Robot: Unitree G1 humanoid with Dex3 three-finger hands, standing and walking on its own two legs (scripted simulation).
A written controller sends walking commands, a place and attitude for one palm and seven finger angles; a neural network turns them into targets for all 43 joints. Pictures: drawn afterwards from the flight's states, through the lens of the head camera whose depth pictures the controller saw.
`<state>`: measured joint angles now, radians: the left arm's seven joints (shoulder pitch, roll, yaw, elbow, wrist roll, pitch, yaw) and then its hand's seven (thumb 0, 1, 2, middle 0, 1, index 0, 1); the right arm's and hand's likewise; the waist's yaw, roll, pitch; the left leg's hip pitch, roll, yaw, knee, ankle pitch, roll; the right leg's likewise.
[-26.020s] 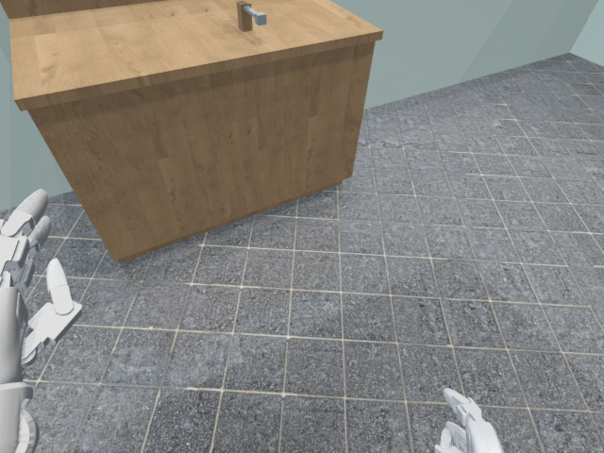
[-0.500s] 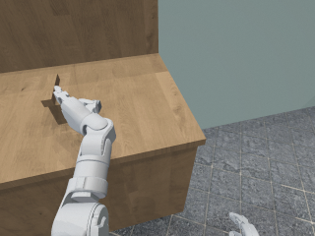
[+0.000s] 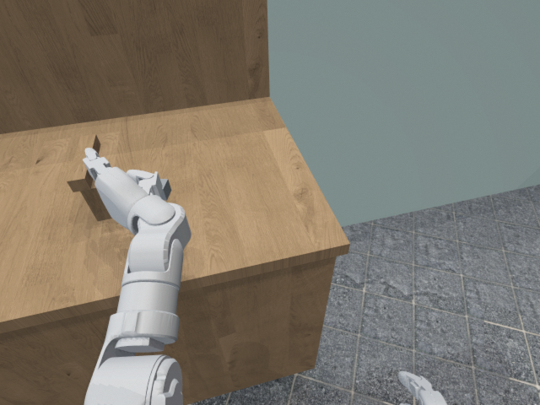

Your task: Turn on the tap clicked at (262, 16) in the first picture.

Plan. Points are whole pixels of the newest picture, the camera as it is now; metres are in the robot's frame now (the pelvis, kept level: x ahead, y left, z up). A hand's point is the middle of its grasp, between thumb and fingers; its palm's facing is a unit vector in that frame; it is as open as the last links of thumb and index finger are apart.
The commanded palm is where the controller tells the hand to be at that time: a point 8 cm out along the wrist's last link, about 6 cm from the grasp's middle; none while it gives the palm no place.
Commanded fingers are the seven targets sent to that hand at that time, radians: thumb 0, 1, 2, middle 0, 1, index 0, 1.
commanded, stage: lift the hand up off the lever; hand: left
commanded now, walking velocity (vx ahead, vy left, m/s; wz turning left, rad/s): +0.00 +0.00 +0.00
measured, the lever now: (161, 189) +0.46 +0.24 +0.08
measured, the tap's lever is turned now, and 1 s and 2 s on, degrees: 71 71 71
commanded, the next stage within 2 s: draw the hand back beside the body in 0.22 s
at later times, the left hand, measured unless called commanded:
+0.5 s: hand (174, 177) +0.39 +0.17 +0.17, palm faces +0.41 -0.91 -0.04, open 7.8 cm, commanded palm +0.32 +0.23 +0.17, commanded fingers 0.00 0.90 0.90 -0.16 -0.18 -0.16 -0.18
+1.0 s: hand (122, 235) +0.28 +0.21 +0.16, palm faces +0.22 -0.95 -0.24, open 7.6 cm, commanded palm +0.24 +0.26 +0.17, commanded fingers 0.00 0.90 0.90 -0.19 -0.25 -0.19 -0.25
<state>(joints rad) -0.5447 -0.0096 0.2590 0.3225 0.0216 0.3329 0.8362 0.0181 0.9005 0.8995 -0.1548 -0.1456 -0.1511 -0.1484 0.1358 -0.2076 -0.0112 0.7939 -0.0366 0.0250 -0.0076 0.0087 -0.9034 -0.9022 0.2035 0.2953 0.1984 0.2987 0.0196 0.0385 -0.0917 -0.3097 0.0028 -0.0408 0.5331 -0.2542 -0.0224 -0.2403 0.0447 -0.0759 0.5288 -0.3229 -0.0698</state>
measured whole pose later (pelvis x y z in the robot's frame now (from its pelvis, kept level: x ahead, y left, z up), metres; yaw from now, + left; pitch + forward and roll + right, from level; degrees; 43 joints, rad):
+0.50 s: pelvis +0.01 +0.01 +0.01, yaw -2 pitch +0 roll +1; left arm -0.39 0.12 0.17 0.17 -0.06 0.30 0.36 0.02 0.90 0.90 -0.15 -0.15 -0.15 -0.16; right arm 0.13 -0.20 0.03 0.70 0.02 0.08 -0.07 0.01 -0.90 -0.90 0.21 0.30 0.20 0.30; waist 0.02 0.03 -0.06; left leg -0.22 0.00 0.00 0.46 -0.24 -0.01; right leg -0.17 0.04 -0.03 0.47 -0.30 -0.06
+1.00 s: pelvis +0.00 +0.03 +0.01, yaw -3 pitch -5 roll +0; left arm 0.09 0.29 0.14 -0.10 -0.08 -0.10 0.09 0.02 0.89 0.90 -0.18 -0.22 -0.18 -0.23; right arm 0.15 -0.21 0.03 0.64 0.01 -0.03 -0.04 0.01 -0.90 -0.90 0.20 0.30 0.20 0.30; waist 0.03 0.05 0.03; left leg -0.09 0.00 0.02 0.37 -0.19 0.01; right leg -0.03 0.04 -0.01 0.33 -0.22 -0.04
